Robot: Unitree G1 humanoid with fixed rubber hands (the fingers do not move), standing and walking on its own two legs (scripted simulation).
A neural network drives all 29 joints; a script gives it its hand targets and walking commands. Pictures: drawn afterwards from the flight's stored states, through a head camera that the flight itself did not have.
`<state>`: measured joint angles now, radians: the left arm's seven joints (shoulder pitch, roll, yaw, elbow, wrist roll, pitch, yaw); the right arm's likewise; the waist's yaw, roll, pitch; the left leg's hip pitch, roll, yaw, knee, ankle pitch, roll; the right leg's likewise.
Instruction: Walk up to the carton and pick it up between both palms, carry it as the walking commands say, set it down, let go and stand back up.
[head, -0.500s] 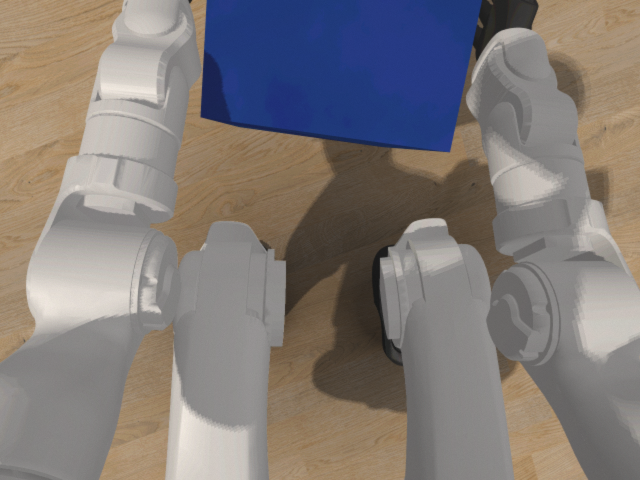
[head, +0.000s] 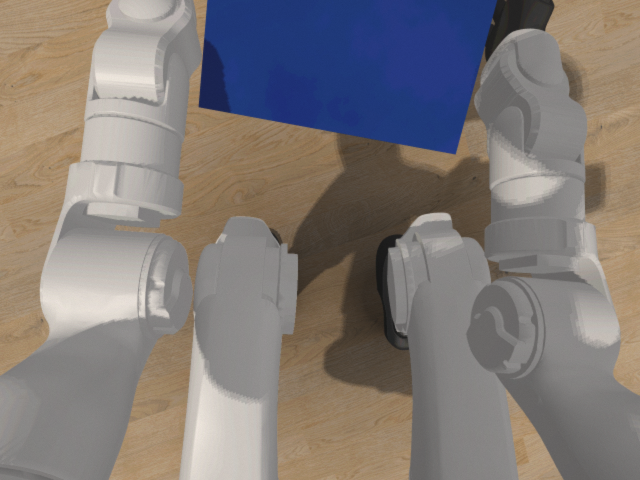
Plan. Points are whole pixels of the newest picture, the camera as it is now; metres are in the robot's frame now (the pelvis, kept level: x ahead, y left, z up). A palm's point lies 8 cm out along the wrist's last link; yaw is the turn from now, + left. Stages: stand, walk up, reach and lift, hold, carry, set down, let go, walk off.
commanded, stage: reach and lift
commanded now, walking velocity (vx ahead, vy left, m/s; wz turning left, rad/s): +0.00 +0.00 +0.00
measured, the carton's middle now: (335, 29) +0.53 +0.01 -0.21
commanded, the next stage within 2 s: none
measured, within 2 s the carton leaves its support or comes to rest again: neither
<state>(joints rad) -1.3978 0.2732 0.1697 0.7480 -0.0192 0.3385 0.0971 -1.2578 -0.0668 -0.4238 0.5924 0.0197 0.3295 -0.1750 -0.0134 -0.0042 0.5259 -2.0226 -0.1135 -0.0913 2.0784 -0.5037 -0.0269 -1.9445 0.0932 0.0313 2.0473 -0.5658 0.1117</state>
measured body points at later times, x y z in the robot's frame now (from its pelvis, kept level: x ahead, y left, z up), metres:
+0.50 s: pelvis -0.01 +0.00 +0.04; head +0.33 +0.02 +0.33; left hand +0.54 +0.15 -0.07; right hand +0.51 -0.16 -0.07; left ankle +0.14 +0.11 -0.38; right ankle +0.14 -0.14 -0.38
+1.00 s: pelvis -0.02 +0.00 +0.09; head +0.30 +0.02 +0.40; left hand +0.53 +0.14 +0.01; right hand +0.49 -0.16 +0.01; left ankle +0.14 +0.11 -0.38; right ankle +0.14 -0.14 -0.38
